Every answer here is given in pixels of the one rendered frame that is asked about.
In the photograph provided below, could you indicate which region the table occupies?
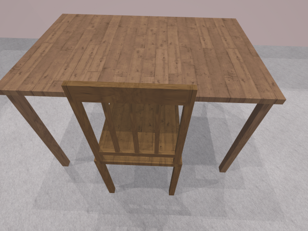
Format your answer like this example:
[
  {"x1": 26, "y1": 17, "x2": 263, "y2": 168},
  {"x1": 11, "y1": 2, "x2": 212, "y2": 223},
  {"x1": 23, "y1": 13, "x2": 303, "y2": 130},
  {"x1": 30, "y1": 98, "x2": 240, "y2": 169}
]
[{"x1": 0, "y1": 13, "x2": 286, "y2": 172}]

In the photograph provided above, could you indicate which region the chair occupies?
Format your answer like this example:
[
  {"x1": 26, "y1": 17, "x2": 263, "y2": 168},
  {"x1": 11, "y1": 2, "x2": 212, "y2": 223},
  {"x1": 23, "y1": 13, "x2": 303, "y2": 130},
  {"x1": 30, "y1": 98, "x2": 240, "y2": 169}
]
[{"x1": 61, "y1": 80, "x2": 198, "y2": 195}]

